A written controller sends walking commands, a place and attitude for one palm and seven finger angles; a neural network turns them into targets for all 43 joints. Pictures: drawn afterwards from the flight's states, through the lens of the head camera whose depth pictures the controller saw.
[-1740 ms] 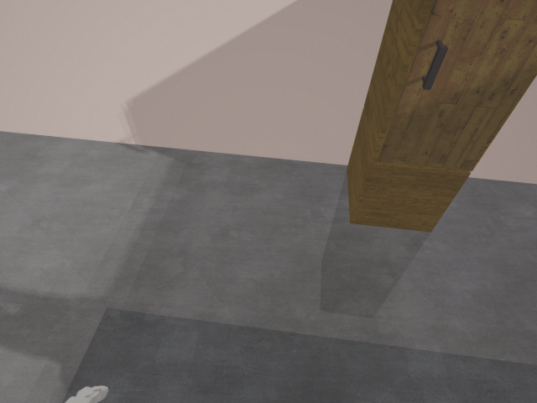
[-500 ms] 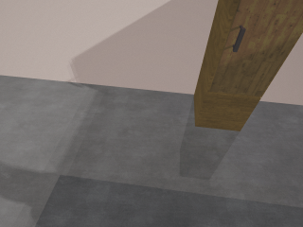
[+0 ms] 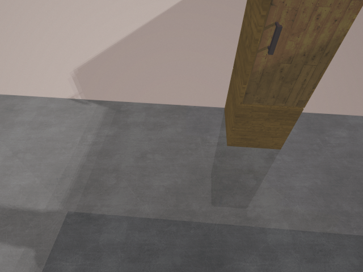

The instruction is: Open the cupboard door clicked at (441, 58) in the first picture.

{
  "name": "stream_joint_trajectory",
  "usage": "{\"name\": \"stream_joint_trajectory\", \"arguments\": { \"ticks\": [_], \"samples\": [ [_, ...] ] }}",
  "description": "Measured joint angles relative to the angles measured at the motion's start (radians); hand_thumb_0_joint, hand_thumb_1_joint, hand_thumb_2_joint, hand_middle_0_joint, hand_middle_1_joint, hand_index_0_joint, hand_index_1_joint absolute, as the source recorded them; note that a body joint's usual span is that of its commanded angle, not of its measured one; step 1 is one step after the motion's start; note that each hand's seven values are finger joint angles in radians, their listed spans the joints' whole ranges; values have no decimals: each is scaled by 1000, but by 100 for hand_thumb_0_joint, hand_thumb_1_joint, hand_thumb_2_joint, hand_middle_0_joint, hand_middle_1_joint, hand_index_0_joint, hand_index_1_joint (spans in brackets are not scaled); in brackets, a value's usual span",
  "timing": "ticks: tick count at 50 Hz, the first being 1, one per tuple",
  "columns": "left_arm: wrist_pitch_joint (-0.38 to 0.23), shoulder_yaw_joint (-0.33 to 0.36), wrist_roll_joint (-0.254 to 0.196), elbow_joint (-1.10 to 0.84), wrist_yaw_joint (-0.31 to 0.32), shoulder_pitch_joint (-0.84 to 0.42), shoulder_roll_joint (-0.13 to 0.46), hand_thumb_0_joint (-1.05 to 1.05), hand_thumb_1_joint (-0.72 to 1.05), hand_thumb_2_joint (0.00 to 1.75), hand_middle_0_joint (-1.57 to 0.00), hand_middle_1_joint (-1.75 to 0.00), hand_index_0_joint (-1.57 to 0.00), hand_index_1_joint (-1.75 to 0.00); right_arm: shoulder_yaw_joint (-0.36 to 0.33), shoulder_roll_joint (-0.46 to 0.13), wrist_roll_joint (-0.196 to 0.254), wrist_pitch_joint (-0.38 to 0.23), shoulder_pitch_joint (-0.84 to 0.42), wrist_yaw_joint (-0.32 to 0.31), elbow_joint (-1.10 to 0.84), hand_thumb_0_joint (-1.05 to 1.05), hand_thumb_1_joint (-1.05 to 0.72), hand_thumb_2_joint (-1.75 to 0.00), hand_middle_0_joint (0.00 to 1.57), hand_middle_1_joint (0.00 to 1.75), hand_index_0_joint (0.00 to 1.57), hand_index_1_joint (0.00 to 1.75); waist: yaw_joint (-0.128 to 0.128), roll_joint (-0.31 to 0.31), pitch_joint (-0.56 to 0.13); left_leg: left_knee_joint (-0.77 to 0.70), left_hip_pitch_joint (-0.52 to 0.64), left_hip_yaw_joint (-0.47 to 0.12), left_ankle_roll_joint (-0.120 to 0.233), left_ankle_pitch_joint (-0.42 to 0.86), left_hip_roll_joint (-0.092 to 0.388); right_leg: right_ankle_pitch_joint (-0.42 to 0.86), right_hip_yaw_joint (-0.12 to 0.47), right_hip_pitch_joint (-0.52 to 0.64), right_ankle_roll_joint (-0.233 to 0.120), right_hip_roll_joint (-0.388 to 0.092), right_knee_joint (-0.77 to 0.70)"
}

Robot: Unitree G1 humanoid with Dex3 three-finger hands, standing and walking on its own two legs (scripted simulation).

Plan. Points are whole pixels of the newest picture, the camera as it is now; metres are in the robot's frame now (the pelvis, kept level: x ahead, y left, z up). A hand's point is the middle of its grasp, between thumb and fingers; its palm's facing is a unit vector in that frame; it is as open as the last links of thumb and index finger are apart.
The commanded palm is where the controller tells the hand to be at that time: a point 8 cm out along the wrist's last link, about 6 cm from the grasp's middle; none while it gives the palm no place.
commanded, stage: walk to a spot facing it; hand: left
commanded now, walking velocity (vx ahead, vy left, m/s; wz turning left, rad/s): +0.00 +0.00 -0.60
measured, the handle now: (273, 38) +1.03 -0.32 +0.04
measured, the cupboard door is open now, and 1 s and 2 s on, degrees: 0 0 0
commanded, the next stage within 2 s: none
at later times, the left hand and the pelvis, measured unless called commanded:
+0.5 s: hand out of the picture +0.06 +0.17 -0.16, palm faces -0.19 -0.95 -0.24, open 7.4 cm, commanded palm none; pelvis -0.03 -0.02 +0.00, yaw -14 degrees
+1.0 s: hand (135, 268) +0.16 +0.13 -0.17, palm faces -0.55 -0.80 -0.22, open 7.4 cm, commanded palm none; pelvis -0.04 +0.02 -0.01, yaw -34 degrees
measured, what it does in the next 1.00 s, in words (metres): steps on the spot, turning right: left foot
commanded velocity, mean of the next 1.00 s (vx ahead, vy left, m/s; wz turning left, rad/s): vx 0.00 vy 0.00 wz -0.60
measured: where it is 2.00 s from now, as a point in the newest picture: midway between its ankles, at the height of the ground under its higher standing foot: outside the picture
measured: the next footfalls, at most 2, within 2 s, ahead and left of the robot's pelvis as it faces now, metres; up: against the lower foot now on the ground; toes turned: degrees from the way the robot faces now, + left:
left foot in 0.64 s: +0.01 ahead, +0.13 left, +0.00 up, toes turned -20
right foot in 1.04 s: -0.08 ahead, -0.13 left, +0.00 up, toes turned -40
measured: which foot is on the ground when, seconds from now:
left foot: down 0.00-0.16, up 0.18-0.62, down 0.64-1.00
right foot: down 0.00-0.64, up 0.66-1.00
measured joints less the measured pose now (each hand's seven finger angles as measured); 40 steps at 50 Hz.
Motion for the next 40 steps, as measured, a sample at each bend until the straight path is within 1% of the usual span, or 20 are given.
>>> {"name": "stream_joint_trajectory", "arguments": {
  "ticks": [2, 3, 5, 6, 7, 8, 9, 11, 13, 15, 21, 26, 29, 31, 32, 33, 35, 37, 38, 40],
  "samples": [
    [11, 5, 2, -20, -5, 12, -13, 0, 91, 90, -20, -30, -20, -30, -5, 22, -1, 5, 8, -1, -26, 0, -91, -90, 20, 30, 20, 30, 0, -8, 8, 34, -17, 23, -1, -17, 4, -20, 16, -41, -2, 5, 63],
    [16, 8, 2, -31, -8, 18, -20, 0, 91, 90, -20, -30, -20, -30, -7, 32, -2, 7, 11, -1, -37, 0, -91, -90, 20, 30, 20, 30, 2, -12, 14, 51, -23, 36, -2, -26, 6, -37, 9, -65, -1, 3, 111],
    [23, 14, 3, -49, -13, 31, -37, 0, 91, 90, -20, -30, -20, -30, -12, 50, -3, 9, 20, 1, -54, 0, -91, -90, 20, 30, 20, 30, 6, -13, 29, 87, -31, 63, -6, -46, 18, -120, -22, -103, 2, -5, 207],
    [25, 17, 3, -58, -16, 37, -47, 0, 91, 90, -20, -30, -20, -30, -14, 56, -5, 11, 26, 2, -61, 0, -91, -90, 20, 30, 20, 30, 8, -7, 35, 109, -36, 73, -10, -58, 27, -143, -41, -108, 2, -9, 228],
    [24, 20, 4, -68, -20, 45, -58, 0, 91, 90, -20, -30, -20, -30, -16, 59, -6, 14, 33, 3, -66, 0, -91, -90, 20, 30, 20, 30, 9, 1, 40, 140, -45, 81, -18, -74, 39, -130, -59, -101, 2, -12, 215],
    [17, 22, 6, -78, -22, 52, -70, 0, 91, 90, -20, -30, -20, -30, -20, 59, -5, 19, 39, 5, -70, 0, -91, -90, 20, 30, 20, 30, 8, 19, 43, 189, -67, 80, -24, -95, 59, -87, -72, -96, -14, -2, 194],
    [8, 21, 10, -86, -21, 58, -82, 0, 91, 90, -20, -30, -20, -30, -25, 59, -3, 27, 43, 5, -72, 0, -91, -90, 20, 30, 20, 30, 3, 33, 46, 274, -107, 61, -32, -148, 68, -78, -81, -106, -35, 10, 204],
    [-2, 20, 8, -100, -15, 67, -105, 0, 91, 89, -20, -30, -20, -30, -31, 61, 0, 47, 47, 4, -69, 0, -91, -90, 20, 30, 20, 30, 4, 41, 50, 462, -191, 2, -35, -216, 46, -75, -81, -114, -65, 22, 195],
    [-1, 18, 6, -108, -11, 75, -122, 0, 91, 89, -20, -30, -20, -30, -37, 62, 0, 54, 46, 7, -67, 0, -91, -90, 20, 30, 20, 30, 9, 41, 54, 588, -253, -28, -39, -189, 30, -44, -66, -106, -74, 32, 143],
    [1, 18, 5, -110, -10, 83, -132, 0, 91, 89, -21, -30, -20, -30, -41, 64, -2, 51, 46, 9, -71, 0, -91, -90, 20, 30, 20, 30, 9, 33, 51, 627, -284, -37, -47, -145, 26, -2, -47, -99, -74, 39, 85],
    [1, 30, 5, -112, -13, 91, -131, 0, 90, 89, -21, -30, -21, -30, -48, 62, -3, 43, 49, 3, -87, 0, -91, -90, 20, 30, 20, 30, 9, 4, 26, 547, -270, -53, -61, -118, 22, 78, 19, -108, -74, 56, -16],
    [3, 45, 9, -118, -12, 79, -108, 0, 90, 89, -21, -30, -21, -30, -49, 55, 2, 37, 37, -6, -100, 0, -91, -90, 20, 30, 20, 30, 20, -8, 9, 414, -210, -67, -55, -151, 11, 113, 72, -130, -61, 80, -43],
    [11, 54, 11, -122, -10, 66, -87, 0, 90, 89, -21, -30, -20, -30, -46, 56, 9, 28, 29, -10, -114, 0, -91, -90, 20, 30, 20, 30, 26, -20, -1, 287, -159, -72, -40, -165, -5, 130, 106, -150, -45, 95, -45],
    [18, 59, 11, -123, -10, 57, -71, 0, 90, 89, -21, -30, -20, -30, -41, 60, 12, 15, 31, -13, -128, 0, -91, -90, 20, 30, 20, 30, 22, -28, -9, 159, -108, -68, -27, -127, -15, 135, 127, -167, -30, 105, -35],
    [23, 62, 9, -127, -11, 56, -65, 0, 90, 89, -21, -30, -20, -30, -38, 58, 13, 6, 38, -14, -139, 0, -91, -90, 20, 30, 20, 30, 16, -24, -18, 78, -74, -70, -12, -111, -11, 132, 131, -182, -20, 116, -18],
    [28, 66, 5, -127, -13, 50, -55, 0, 90, 89, -21, -30, -20, -30, -36, 63, 9, -1, 43, -15, -143, 0, -91, -90, 20, 30, 20, 30, 8, -31, -18, 50, -66, -65, 0, -67, -12, 76, 131, -206, -13, 120, 32],
    [36, 79, 11, -125, -20, 37, -37, 0, 91, 89, -20, -30, -20, -30, -27, 77, 3, 0, 58, -15, -148, 0, -91, -90, 20, 30, 20, 30, 3, -51, -14, 60, -57, -38, 14, -62, -12, -83, 82, -270, 17, 106, 234],
    [37, 91, 17, -129, -30, 30, -24, 1, 91, 90, -20, -30, -20, -30, -19, 88, -5, 2, 77, -16, -148, 0, -91, -90, 20, 30, 20, 30, 1, -56, -11, 44, -33, -17, 18, -65, -1, -124, 33, -324, 41, 85, 456],
    [37, 94, 17, -133, -34, 27, -20, 1, 91, 90, -20, -30, -20, -30, -17, 92, -7, 2, 85, -16, -146, 0, -91, -90, 20, 30, 20, 30, 3, -56, -8, 34, -21, -5, 19, -64, 5, -128, 13, -339, 50, 70, 538],
    [35, 94, 15, -139, -39, 25, -17, 1, 91, 90, -20, -30, -20, -30, -15, 98, -10, 1, 98, -15, -142, 0, -91, -90, 20, 30, 20, 30, 5, -49, -2, 24, -2, 19, 20, -64, 20, -135, -19, -343, 63, 35, 617]
  ]
}}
